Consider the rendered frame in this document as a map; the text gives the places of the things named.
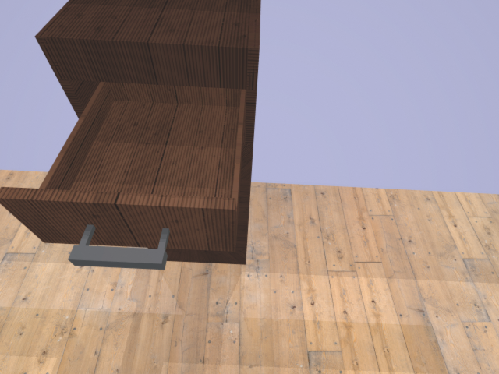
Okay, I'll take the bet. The cabinet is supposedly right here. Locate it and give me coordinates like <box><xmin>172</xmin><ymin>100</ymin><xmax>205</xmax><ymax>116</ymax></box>
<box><xmin>35</xmin><ymin>0</ymin><xmax>261</xmax><ymax>265</ymax></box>

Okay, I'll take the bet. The handle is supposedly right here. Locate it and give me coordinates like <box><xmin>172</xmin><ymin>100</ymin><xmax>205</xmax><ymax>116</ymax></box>
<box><xmin>68</xmin><ymin>224</ymin><xmax>170</xmax><ymax>270</ymax></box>

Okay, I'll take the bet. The drawer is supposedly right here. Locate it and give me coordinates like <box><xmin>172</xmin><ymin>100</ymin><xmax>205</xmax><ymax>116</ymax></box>
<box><xmin>0</xmin><ymin>82</ymin><xmax>246</xmax><ymax>252</ymax></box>

